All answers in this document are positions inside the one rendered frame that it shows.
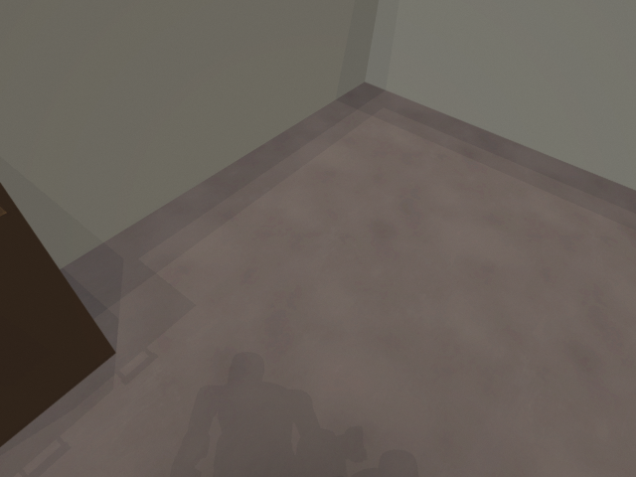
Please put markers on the cabinet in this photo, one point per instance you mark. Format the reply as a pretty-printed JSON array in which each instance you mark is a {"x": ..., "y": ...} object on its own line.
[{"x": 49, "y": 342}]

